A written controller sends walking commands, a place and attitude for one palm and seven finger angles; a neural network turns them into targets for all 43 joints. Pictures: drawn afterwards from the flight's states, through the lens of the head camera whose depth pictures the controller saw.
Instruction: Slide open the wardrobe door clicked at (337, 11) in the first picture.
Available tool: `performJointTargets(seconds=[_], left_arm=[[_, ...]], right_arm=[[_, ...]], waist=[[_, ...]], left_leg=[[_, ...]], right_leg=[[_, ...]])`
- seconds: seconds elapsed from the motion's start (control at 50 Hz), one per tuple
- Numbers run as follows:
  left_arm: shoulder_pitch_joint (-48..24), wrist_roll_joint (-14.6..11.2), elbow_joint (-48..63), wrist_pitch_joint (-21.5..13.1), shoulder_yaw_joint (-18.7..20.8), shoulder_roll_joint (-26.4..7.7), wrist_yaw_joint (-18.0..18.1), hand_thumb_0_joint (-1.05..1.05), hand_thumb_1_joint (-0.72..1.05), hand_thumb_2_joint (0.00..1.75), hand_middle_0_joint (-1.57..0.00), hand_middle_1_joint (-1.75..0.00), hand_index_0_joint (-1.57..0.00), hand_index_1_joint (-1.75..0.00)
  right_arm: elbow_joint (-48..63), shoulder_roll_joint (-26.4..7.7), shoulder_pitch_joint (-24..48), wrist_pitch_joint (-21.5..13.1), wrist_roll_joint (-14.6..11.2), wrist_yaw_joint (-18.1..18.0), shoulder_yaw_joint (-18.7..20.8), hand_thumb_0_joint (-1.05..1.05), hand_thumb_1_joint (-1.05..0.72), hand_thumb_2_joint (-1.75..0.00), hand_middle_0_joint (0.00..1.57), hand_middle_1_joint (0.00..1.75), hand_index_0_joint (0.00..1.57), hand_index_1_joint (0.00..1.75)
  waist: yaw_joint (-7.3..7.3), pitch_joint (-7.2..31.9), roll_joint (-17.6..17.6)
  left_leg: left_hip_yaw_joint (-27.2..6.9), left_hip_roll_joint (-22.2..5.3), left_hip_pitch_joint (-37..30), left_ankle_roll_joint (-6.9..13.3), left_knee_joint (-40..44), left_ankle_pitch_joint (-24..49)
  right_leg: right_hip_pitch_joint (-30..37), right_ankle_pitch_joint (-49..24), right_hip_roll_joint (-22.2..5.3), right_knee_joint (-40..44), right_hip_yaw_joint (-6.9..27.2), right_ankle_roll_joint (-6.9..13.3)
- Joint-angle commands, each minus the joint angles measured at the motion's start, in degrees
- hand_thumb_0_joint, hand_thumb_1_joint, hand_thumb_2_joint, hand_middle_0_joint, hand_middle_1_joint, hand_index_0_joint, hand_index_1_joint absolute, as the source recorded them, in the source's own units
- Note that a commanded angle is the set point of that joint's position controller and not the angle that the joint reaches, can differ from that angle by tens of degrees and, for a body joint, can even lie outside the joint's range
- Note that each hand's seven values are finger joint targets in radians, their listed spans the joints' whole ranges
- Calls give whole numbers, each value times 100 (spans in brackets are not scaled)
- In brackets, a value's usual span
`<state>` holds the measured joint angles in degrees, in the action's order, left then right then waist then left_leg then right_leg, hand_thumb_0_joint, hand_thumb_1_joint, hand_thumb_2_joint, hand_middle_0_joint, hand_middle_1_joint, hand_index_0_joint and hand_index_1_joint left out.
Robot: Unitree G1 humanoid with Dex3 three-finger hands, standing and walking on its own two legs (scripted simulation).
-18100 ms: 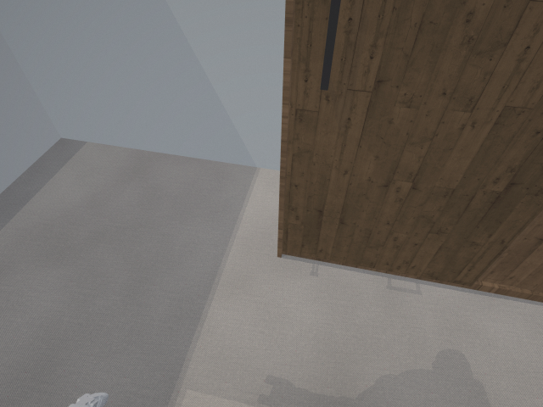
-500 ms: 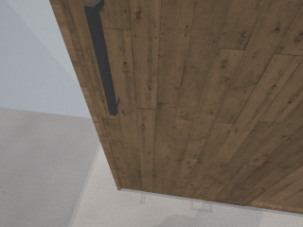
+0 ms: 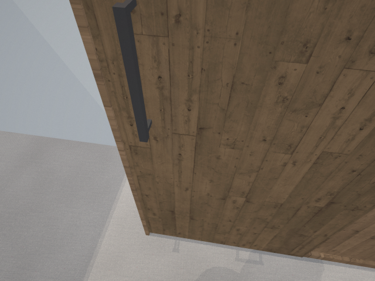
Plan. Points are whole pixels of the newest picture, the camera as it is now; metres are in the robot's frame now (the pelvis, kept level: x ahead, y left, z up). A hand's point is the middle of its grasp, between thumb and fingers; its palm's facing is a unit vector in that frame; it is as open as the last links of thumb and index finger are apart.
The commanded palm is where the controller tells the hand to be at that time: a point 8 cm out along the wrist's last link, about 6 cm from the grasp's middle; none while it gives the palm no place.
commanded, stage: raise the hand with hooked fingers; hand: left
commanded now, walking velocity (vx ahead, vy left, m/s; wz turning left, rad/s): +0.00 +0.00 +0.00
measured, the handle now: (138, 82) +0.42 +0.13 +0.22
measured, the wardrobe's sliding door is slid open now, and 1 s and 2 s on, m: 0.00 0.00 0.00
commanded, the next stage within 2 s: none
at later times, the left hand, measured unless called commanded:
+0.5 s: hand (99, 270) +0.14 +0.18 -0.01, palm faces -0.01 -1.00 +0.00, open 8.6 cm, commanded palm +0.13 +0.24 +0.01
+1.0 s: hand (57, 220) +0.19 +0.24 +0.10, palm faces -0.03 -1.00 -0.09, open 11.7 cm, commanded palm +0.16 +0.29 +0.11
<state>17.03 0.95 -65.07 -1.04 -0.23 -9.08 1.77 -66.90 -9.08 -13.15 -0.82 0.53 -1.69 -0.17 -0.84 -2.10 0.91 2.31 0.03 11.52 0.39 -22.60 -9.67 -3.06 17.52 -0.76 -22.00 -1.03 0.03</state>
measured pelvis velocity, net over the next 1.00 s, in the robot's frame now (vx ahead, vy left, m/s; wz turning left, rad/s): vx -0.03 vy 0.01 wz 0.01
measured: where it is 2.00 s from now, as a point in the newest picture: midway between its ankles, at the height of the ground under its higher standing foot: outside the picture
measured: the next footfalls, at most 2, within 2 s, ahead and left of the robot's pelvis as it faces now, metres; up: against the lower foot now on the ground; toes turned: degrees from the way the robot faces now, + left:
none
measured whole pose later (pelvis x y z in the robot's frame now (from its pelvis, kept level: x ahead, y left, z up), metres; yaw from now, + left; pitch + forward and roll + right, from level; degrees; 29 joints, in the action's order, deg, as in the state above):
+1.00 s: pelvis -0.03 +0.01 -0.02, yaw +1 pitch +1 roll -1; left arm 13.6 -21.5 2.1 -6.0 19.4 -20.9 -24.7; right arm -36.0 -15.0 -16.9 -17.5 -4.1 -5.4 -2.2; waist -1.0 2.6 -2.9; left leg 0.8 -1.2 25.6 1.0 -38.8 -14.4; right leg -16.2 22.3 0.3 -37.4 -2.4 -0.2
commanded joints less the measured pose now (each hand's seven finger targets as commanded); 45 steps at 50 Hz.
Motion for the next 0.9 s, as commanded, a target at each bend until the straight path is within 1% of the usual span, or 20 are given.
performJointTargets(seconds=[0.0,0.02,0.04,0.06,0.08,0.1,0.12,0.14,0.18,0.2,0.24,0.26,0.28,0.32,0.4,0.46,0.56,0.72,0.78,0.88], left_arm=[[437,-12,104,-58,99,-593,46,0,90,90,-20,-30,-20,-30],[447,-16,103,-53,100,-575,48,0,90,90,-20,-30,-20,-30],[743,104,73,-212,34,-520,268,0,90,90,-20,-30,-20,-30],[-3379,-1163,9028,-1336,548,-1821,136,0,88,89,-20,-32,-20,-32],[-2810,-868,8930,-1306,1111,-2345,449,0,85,88,-20,-33,-20,-33],[256,-800,7376,-583,169,-575,450,0,83,87,-21,-34,-21,-34],[563,-1014,6951,-355,-199,133,403,0,81,86,-21,-36,-21,-36],[53,-1110,7625,-605,-193,-16,270,0,78,85,-21,-37,-21,-37],[344,-1042,6931,-1116,220,-330,-4,0,74,83,-21,-40,-21,-40],[763,-1107,6280,-1435,224,-108,-301,0,71,82,-21,-42,-21,-42],[1589,-1346,5348,-2190,378,11,-1134,0,67,80,-22,-45,-22,-45],[1802,-1442,5239,-2544,651,-224,-1587,0,64,79,-22,-47,-22,-47],[1924,-1506,4959,-2753,1104,-688,-2060,0,62,78,-22,-48,-22,-48],[1539,-1699,5648,-2680,1673,-1377,-2580,0,57,76,-22,-51,-22,-51],[603,-2094,7379,-2130,1850,-1335,-2263,0,48,72,-23,-57,-23,-57],[-247,-1930,8615,-2454,1715,-1417,-1854,0,41,69,-24,-62,-24,-62],[-852,-1850,8271,-2545,1229,-1476,-2152,0,29,64,-24,-69,-24,-69],[-615,-2278,7517,-1229,2325,-2175,-2574,0,11,56,-26,-81,-26,-81],[-587,-2458,7543,-1116,2675,-2306,-2534,0,4,53,-26,-86,-26,-86],[-893,-2437,7757,-957,2462,-2191,-2653,0,-8,48,-27,-93,-27,-93]], right_arm=[[197,-586,-235,-93,10,-35,105,0,-90,-90,20,30,20,30],[186,-571,-245,-94,12,-33,101,0,-90,-90,20,30,20,30],[638,-720,80,-156,-30,57,80,0,-90,-90,20,30,20,30],[2643,-1673,-213,-876,-274,-202,239,0,-90,-90,20,30,20,30],[2426,-1109,394,-1282,-333,-487,7,0,-90,-90,20,30,20,30],[2602,-920,31,-1616,-258,-400,116,0,-90,-90,20,30,20,30],[2428,-907,8,-1675,-403,-373,105,0,-90,-90,20,30,20,30],[2833,-1132,170,-1732,-392,-374,189,0,-90,-90,20,30,20,30],[3083,-1238,166,-1771,-239,-346,301,0,-90,-90,20,30,20,30],[3164,-1216,229,-1726,-173,-288,346,0,-90,-90,20,30,20,30],[3408,-1228,520,-1662,-121,-123,440,0,-90,-90,20,30,20,30],[3591,-1264,622,-1620,-137,-33,503,0,-90,-90,20,30,20,30],[3803,-1347,657,-1544,-204,67,556,0,-90,-90,20,30,20,30],[4355,-1358,848,-1451,-312,51,551,0,-90,-90,20,30,20,30],[4839,-1173,732,-1255,-345,-167,441,0,-90,-90,20,30,20,30],[4704,-1092,388,-1309,-282,-278,387,0,-90,-90,20,30,20,30],[4268,-1230,254,-1583,-337,-421,233,0,-90,-90,20,30,20,30],[4218,-1222,550,-1799,-410,-478,125,0,-90,-90,20,30,20,30],[4226,-1211,592,-1892,-404,-439,98,0,-90,-90,20,30,20,30],[4215,-1275,504,-2068,-435,-395,92,0,-90,-90,20,30,20,30]], waist=[[29,-147,-4],[17,-183,-43],[-32,-382,-221],[715,2369,-1104],[307,2050,-1591],[204,1792,-1550],[326,1228,-926],[370,668,-721],[476,395,367],[336,260,998],[25,108,1469],[-83,269,1479],[-211,364,976],[-319,1052,554],[-184,1304,-150],[125,1425,-647],[481,872,-668],[-54,1238,-187],[-164,1231,-16],[-106,1160,-208]], left_leg=[[-526,-565,-387,79,227,916],[-528,-566,-376,78,246,884],[-368,-555,-64,-4,-989,1530],[-224,0,-1812,147,-317,1548],[-29,-238,-1899,77,-343,1497],[-263,-349,-1528,74,-118,1566],[-373,-249,-941,67,-234,997],[-432,-194,-463,63,-399,294],[-464,-33,256,76,-881,-238],[-426,-53,704,9,-1104,-330],[-306,-25,1678,-89,-1611,-628],[-244,5,1975,-123,-1822,-662],[-181,41,1996,-138,-1976,-511],[20,139,2034,-25,-2178,-476],[-8,64,1699,73,-2143,-788],[-184,-72,1180,141,-2150,-519],[-402,-118,1120,182,-2070,-848],[-419,-77,801,176,-1497,-411],[-416,-74,706,164,-1389,-158],[-362,-66,353,185,-1187,-40]], right_leg=[[-666,-1008,-577,488,346,123],[-679,-948,-575,489,332,119],[-1057,-2646,-715,440,699,43],[-731,-2498,-196,-307,-64,106],[-1115,-1457,-17,-572,-165,121],[-1384,-663,58,-958,-451,158],[-1596,-510,70,-938,-484,83],[-1780,-469,62,-738,-517,48],[-2364,-111,112,-745,-533,14],[-2747,143,184,-952,-578,13],[-3270,476,165,-1431,-470,26],[-3235,474,113,-1597,-344,61],[-3054,198,41,-1734,-166,144],[-2707,54,-69,-1788,101,98],[-2859,653,12,-1627,186,-16],[-2983,216,122,-1692,83,32],[-3172,525,163,-1366,138,24],[-2166,157,75,-880,100,-40],[-1945,-221,107,-832,52,-58],[-1969,-523,164,-776,-86,-65]])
